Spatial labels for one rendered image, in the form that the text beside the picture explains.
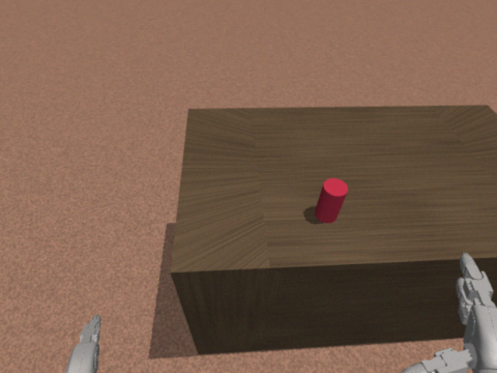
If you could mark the right robot hand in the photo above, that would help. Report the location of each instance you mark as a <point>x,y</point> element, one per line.
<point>479,314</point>

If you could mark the can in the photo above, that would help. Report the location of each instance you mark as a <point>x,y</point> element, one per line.
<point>332,195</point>

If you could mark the left robot hand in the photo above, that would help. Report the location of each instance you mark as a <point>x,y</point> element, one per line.
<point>84,357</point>

